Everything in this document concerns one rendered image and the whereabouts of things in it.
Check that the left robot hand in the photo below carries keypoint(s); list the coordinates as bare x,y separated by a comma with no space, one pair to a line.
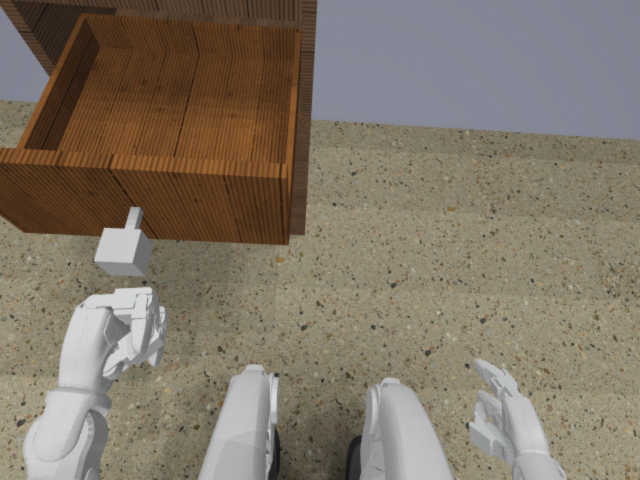
130,318

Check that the right robot shin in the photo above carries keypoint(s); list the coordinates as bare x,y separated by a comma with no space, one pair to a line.
371,451

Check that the drawer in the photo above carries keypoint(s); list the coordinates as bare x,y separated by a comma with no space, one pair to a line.
194,122

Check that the right robot forearm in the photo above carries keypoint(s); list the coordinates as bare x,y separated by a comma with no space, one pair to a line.
536,466

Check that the cabinet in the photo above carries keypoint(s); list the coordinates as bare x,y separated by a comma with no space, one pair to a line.
46,25

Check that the right robot hand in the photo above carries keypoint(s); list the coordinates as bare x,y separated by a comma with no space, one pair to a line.
516,427

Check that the left robot forearm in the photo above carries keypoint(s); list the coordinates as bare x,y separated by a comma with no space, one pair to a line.
67,441

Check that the handle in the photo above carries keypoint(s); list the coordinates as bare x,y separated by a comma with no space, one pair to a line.
125,252

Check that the robot right thigh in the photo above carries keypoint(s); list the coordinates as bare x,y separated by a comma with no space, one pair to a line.
412,450

